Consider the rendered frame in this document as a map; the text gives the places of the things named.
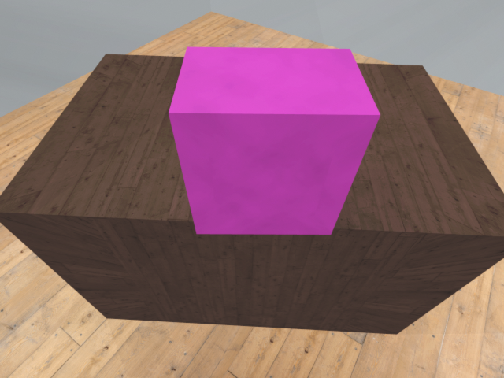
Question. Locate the carton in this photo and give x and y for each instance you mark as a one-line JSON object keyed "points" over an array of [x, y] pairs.
{"points": [[270, 139]]}

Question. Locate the pedestal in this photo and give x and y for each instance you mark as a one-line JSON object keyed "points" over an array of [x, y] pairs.
{"points": [[102, 201]]}

